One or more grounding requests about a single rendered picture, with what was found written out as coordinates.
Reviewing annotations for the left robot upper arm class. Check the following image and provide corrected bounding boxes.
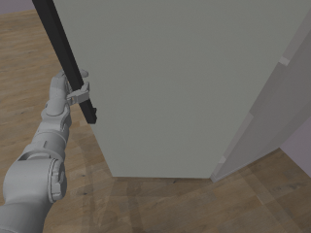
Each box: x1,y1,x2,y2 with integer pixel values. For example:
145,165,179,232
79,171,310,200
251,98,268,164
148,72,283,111
0,158,67,233

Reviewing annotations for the robot left forearm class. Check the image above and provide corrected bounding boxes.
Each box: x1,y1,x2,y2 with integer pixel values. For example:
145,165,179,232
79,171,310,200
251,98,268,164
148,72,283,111
2,98,72,202

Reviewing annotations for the handle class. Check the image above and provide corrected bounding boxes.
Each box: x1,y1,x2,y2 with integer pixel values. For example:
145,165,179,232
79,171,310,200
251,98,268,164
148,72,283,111
32,0,97,124

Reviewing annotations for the fridge door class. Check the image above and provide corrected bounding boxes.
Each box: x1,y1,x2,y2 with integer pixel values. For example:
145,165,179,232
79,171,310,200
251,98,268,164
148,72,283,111
52,0,311,179

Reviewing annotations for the robot left hand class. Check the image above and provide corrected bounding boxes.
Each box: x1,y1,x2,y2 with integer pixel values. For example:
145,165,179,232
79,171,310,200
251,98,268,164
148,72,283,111
49,68,90,106

